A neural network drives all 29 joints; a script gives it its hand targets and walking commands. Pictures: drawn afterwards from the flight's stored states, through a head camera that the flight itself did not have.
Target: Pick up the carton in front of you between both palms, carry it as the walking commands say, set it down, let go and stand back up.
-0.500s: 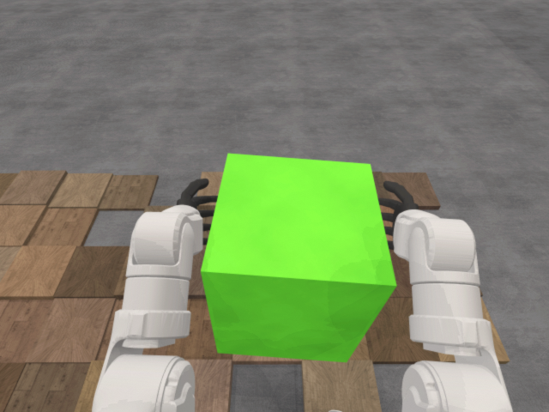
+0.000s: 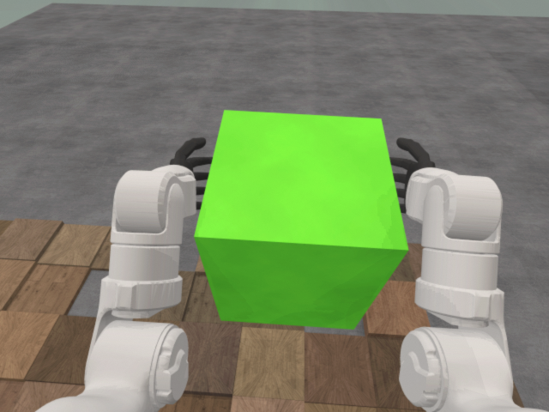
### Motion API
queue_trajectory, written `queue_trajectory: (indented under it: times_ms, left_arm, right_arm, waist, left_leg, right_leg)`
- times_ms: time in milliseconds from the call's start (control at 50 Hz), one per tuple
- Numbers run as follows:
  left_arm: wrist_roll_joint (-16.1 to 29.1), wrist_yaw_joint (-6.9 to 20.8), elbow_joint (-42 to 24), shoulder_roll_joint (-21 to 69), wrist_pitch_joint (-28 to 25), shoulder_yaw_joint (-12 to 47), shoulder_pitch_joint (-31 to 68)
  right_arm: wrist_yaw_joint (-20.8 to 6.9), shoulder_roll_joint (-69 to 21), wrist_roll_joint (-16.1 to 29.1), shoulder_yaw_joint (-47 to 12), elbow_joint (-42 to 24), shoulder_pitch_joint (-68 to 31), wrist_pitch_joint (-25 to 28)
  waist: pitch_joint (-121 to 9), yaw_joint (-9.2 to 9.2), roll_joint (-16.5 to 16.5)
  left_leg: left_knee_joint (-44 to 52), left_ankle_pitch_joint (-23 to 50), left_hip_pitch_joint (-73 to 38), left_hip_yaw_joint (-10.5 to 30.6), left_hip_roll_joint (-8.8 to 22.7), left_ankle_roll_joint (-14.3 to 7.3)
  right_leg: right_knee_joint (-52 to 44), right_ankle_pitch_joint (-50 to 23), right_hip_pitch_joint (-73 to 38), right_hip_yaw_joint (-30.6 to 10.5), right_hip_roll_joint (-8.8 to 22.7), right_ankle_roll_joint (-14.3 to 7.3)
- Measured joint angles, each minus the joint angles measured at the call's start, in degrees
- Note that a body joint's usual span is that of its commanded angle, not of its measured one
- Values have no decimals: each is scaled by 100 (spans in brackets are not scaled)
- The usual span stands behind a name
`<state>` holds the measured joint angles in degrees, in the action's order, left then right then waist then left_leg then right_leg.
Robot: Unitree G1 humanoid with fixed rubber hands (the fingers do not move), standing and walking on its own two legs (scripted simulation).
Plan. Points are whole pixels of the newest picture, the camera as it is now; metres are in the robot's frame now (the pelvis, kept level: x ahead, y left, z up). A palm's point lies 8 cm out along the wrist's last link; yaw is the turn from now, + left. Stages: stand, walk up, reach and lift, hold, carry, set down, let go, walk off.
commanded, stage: carry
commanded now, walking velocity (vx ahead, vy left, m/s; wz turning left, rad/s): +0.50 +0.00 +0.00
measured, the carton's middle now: (294, 228) +0.37 +0.02 +0.11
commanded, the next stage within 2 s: none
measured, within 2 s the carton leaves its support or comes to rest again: neither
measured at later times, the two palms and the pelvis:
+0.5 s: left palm (247, 108) +0.68 +0.14 +0.13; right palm (392, 119) +0.68 -0.16 +0.13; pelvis +0.31 +0.00 +0.00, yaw +1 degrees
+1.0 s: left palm (266, 38) +0.99 +0.13 +0.17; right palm (379, 40) +1.01 -0.17 +0.17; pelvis +0.62 -0.02 -0.01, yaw +0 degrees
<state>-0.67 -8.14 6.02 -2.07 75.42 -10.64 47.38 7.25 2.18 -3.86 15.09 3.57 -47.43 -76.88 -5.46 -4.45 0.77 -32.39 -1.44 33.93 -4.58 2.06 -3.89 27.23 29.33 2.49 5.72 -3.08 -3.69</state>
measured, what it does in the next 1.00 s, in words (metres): walks ahead: left foot, then right foot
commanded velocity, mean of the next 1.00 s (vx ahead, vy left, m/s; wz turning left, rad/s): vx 0.50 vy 0.00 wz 0.00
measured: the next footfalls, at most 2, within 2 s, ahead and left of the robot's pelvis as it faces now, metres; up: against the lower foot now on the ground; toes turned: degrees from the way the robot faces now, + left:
left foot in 0.02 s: +0.20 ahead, +0.10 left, -0.01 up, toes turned +5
right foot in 0.54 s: +0.52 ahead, -0.09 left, -0.01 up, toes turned -4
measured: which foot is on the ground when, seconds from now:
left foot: up 0.00-0.00, down 0.02-0.56, up 0.58-1.00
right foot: down 0.00-0.02, up 0.04-0.52, down 0.54-1.00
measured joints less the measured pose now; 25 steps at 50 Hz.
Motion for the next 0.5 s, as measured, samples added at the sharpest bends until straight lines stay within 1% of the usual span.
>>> queue_trajectory:
  times_ms: [20,40,60,100,120,140,160,200,260,360,440,500]
  left_arm:
    - [12,0,92,-54,90,-22,101]
    - [31,1,184,-136,158,-52,209]
    - [49,0,275,-202,209,-109,304]
    - [52,1,460,-264,292,-241,431]
    - [16,-1,526,-247,335,-299,469]
    - [-46,-2,573,-204,371,-354,496]
    - [-120,-3,610,-150,395,-411,511]
    - [-268,-2,660,-28,387,-522,494]
    - [-429,13,657,133,261,-633,333]
    - [-494,75,451,246,-58,-620,-79]
    - [-424,88,143,261,-253,-519,-393]
    - [-350,90,-120,244,-313,-425,-528]
  right_arm:
    - [-3,16,-8,12,172,-145,-49]
    - [-5,-4,-28,23,343,-270,-39]
    - [17,-22,-55,1,527,-408,-21]
    - [39,-36,-71,-16,827,-577,-18]
    - [49,-38,-54,-19,886,-574,-35]
    - [56,-42,-29,-7,902,-532,-51]
    - [62,-52,-7,14,901,-475,-55]
    - [69,-90,15,67,892,-341,-22]
    - [70,-188,1,129,862,-98,130]
    - [64,-335,-40,66,734,280,492]
    - [61,-385,-31,-58,532,499,708]
    - [69,-366,-4,-149,293,566,732]
  waist:
    - [6,64,-20]
    - [57,183,-178]
    - [124,297,-265]
    - [262,484,-258]
    - [324,558,-238]
    - [378,621,-223]
    - [423,672,-211]
    - [491,744,-184]
    - [539,814,-139]
    - [570,853,-149]
    - [556,788,-196]
    - [551,712,-187]
  left_leg:
    - [243,-16,-230,-113,-61,-16]
    - [113,-252,-312,-207,-185,-9]
    - [-111,-483,-314,-258,-261,-43]
    - [-269,-758,-412,-264,-323,-123]
    - [-211,-783,-517,-249,-347,-129]
    - [-113,-827,-638,-236,-368,-141]
    - [8,-867,-765,-226,-385,-150]
    - [247,-940,-1023,-211,-398,-154]
    - [533,-1084,-1403,-168,-388,-138]
    - [840,-1454,-2057,-62,-369,-33]
    - [936,-1905,-2623,-7,-353,120]
    - [772,-2396,-3045,8,-307,264]
  right_leg:
    - [256,175,-89,17,57,103]
    - [820,325,11,4,228,152]
    - [1720,221,326,-158,273,212]
    - [3504,-60,1161,-464,151,215]
    - [4063,-248,1555,-525,121,193]
    - [4366,-423,1921,-548,131,178]
    - [4467,-569,2260,-554,170,175]
    - [4321,-753,2844,-557,292,199]
    - [3704,-943,3478,-541,493,281]
    - [2528,-1740,3964,-455,717,356]
    - [1299,-2517,3750,-302,681,275]
    - [246,-2982,3160,-58,514,137]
